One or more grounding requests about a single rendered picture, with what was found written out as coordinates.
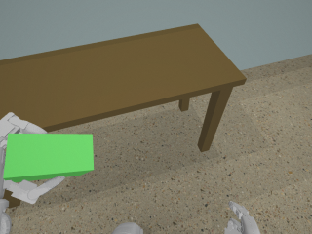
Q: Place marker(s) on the robot left hand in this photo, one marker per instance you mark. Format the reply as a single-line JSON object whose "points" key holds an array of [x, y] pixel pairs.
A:
{"points": [[25, 190]]}

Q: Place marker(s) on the robot right hand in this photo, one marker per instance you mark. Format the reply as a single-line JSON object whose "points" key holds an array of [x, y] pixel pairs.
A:
{"points": [[248, 224]]}

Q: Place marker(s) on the left robot forearm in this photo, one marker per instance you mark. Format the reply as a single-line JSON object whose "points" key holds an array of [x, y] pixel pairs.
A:
{"points": [[5, 221]]}

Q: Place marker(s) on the robot left thigh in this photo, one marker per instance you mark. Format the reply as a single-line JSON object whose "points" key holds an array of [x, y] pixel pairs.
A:
{"points": [[128, 228]]}

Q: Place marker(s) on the sponge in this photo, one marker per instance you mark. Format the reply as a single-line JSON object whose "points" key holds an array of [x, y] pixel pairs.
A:
{"points": [[45, 156]]}

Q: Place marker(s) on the table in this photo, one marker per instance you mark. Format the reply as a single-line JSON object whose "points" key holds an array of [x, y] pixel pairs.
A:
{"points": [[77, 85]]}

